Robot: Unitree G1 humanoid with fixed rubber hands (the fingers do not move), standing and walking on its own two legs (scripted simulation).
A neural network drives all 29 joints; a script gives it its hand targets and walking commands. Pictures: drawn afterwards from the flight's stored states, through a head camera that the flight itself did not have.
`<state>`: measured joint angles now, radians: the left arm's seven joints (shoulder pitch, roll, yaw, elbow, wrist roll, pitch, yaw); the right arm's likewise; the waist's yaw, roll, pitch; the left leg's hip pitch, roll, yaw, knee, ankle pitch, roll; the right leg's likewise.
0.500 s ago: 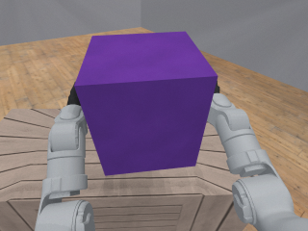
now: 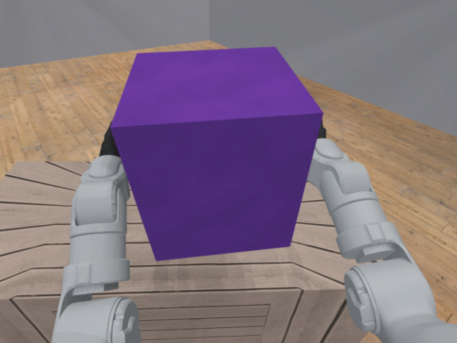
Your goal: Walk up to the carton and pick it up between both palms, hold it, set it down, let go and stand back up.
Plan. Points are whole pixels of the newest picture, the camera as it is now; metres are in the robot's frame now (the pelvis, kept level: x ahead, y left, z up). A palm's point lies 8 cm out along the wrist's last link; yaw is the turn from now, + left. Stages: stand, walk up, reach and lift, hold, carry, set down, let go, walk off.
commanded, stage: hold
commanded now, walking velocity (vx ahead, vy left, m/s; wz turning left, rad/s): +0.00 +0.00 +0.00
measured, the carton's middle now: (216, 153) +0.39 +0.00 +0.20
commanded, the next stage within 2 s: none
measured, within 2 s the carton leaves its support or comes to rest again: neither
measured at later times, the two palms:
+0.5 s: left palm (114, 161) +0.36 +0.17 +0.21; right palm (312, 144) +0.37 -0.16 +0.22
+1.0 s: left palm (114, 161) +0.36 +0.17 +0.21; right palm (312, 144) +0.37 -0.16 +0.22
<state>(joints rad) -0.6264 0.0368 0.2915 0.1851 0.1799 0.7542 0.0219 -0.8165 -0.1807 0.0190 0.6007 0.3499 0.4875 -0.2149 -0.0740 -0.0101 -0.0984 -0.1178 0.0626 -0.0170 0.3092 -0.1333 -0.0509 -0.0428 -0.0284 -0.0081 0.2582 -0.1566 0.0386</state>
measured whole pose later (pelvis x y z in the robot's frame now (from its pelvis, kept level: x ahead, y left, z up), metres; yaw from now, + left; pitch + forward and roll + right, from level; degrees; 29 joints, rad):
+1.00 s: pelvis +0.00 +0.00 +0.00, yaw +0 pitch -3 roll -1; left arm -0.63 0.04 0.29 0.18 0.18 0.75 0.02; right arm -0.82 -0.18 0.02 0.60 0.35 0.49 -0.22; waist -0.07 -0.01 -0.10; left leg -0.12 0.06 -0.02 0.31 -0.13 -0.05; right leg -0.04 -0.03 -0.01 0.26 -0.16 0.04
